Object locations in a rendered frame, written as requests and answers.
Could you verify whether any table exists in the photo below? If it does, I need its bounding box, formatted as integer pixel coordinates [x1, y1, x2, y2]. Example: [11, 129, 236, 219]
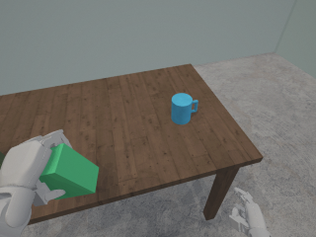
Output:
[0, 63, 264, 226]

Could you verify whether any robot left hand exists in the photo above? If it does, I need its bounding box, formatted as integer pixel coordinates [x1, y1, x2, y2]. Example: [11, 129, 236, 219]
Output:
[0, 129, 72, 206]

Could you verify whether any robot right hand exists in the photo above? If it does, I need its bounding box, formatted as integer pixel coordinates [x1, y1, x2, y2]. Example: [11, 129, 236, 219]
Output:
[228, 187, 268, 236]

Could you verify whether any sponge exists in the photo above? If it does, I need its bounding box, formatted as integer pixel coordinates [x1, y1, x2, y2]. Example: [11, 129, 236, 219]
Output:
[39, 143, 99, 200]

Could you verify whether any left robot forearm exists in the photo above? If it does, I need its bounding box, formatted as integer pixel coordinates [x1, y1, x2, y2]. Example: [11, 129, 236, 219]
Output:
[0, 186, 36, 237]

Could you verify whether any right robot forearm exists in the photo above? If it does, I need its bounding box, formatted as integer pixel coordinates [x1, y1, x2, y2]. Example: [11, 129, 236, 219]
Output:
[248, 227, 273, 237]

